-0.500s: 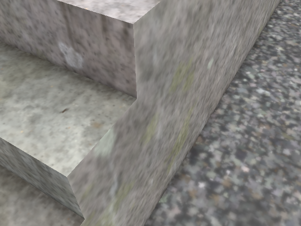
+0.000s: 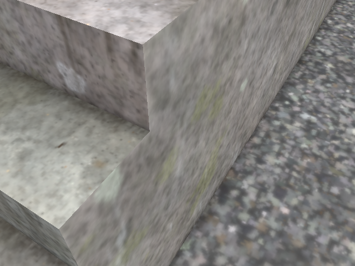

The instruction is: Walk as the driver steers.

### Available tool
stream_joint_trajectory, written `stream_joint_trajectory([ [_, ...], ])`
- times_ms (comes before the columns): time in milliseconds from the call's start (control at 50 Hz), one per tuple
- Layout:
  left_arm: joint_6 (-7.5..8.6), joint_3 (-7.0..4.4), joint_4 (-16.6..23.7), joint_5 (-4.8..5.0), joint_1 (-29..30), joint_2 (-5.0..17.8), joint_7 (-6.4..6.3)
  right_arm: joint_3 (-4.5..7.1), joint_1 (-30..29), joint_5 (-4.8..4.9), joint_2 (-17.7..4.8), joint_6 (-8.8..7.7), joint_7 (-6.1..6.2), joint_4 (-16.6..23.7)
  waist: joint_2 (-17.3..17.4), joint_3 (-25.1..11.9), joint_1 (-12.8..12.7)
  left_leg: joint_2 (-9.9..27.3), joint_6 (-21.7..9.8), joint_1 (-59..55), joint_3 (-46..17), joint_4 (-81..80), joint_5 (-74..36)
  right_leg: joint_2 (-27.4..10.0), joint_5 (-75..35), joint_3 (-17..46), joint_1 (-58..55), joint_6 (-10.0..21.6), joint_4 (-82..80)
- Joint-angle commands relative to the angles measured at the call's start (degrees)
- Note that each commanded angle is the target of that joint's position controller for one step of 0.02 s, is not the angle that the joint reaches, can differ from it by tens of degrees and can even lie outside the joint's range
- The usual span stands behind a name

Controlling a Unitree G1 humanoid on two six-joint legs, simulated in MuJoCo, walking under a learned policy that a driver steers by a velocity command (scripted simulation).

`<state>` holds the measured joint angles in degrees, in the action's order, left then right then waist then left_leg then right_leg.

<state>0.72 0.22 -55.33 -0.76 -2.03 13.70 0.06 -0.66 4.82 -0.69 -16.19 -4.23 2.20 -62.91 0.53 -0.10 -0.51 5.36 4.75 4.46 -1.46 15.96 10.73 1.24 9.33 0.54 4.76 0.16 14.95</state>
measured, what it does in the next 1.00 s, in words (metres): stands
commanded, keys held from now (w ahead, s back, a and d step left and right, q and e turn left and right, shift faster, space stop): w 1.00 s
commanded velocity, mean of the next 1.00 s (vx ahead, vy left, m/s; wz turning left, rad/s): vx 0.50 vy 0.00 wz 0.00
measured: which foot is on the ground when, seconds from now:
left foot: down 0.00-1.00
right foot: down 0.00-1.00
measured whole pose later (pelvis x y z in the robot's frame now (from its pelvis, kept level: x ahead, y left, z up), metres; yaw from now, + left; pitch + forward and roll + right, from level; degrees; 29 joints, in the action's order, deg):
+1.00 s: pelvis +0.00 +0.03 +0.00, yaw +1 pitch +0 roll +0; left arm 1.7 2.1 -53.2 -0.6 -3.9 14.7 0.6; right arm -2.1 3.8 -0.8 -16.7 -4.7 0.1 -63.4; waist -0.8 -1.1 -0.6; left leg 1.5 1.8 4.2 -1.4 13.9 9.8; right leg -2.6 8.5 1.2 4.2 -3.0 12.7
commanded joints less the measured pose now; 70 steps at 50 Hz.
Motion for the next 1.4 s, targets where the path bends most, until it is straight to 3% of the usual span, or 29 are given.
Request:
stream_joint_trajectory([
  [20,0.61,-1.11,3.09,-0.02,4.10,7.13,-0.21,0.95,-2.10,-0.01,-6.72,-0.65,0.05,2.33,-0.96,-4.04,-0.17,-0.30,-0.67,2.82,-0.25,-2.27,-7.96,-5.02,-18.89,4.21,-5.24,-0.13,-0.52],
  [220,0.79,-0.55,2.16,0.00,4.80,8.03,-0.46,0.94,-1.63,-0.09,-7.36,-0.63,-0.34,2.26,-0.65,-3.44,-0.12,-0.47,-1.38,1.51,-1.06,-3.72,-8.65,-5.17,-14.27,3.68,-3.57,-0.91,-1.48],
  [420,0.42,-0.54,3.23,0.06,3.32,9.43,-0.70,0.16,-3.31,0.00,-7.65,-1.02,-1.41,2.20,-0.25,-3.34,-0.29,-0.80,-1.80,1.03,-1.66,-3.52,-8.94,-5.53,-11.61,2.98,-2.11,-2.05,-1.44],
  [860,1.16,-0.32,4.46,0.12,2.17,9.59,-0.88,-0.46,-4.50,0.07,-8.13,-1.47,-1.54,1.71,-0.94,-3.74,-0.03,-0.83,-3.10,0.95,-2.74,-4.05,-10.05,-6.45,-12.65,3.16,-3.09,-2.52,-2.71],
  [880,1.21,-0.01,4.64,0.16,1.83,8.67,-0.39,-0.23,-3.75,0.01,-8.53,-1.24,-1.77,1.70,-1.84,-3.47,-0.12,-0.83,-2.76,0.97,-2.81,-3.74,-10.27,-6.56,-13.60,3.23,-2.79,-2.63,-2.52],
  [940,1.19,-0.07,4.62,0.17,1.27,8.77,-0.16,-0.19,-3.79,-0.10,-8.15,-1.00,-1.96,1.97,-1.52,-3.65,-0.29,-0.87,-2.65,0.88,-2.73,-3.60,-10.61,-6.61,-14.07,3.06,-2.80,-2.74,-2.33],
  [1400,1.16,-0.37,5.94,0.11,-0.38,8.67,-0.43,0.11,-2.92,0.00,-8.03,-1.06,-2.04,2.66,-1.35,-3.48,-0.34,-0.92,-2.75,1.10,-3.18,-3.64,-10.72,-6.73,-14.04,3.07,-3.21,-2.90,-2.68],
])
Velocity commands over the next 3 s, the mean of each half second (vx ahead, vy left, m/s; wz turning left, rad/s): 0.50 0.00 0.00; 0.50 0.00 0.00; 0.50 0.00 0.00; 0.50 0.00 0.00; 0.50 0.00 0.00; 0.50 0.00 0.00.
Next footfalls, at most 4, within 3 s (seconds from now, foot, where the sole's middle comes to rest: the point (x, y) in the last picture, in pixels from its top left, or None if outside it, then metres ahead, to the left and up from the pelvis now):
none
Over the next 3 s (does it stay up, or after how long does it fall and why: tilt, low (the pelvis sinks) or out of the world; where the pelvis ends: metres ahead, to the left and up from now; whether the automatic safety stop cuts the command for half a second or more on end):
stays up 0.01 0.04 0.00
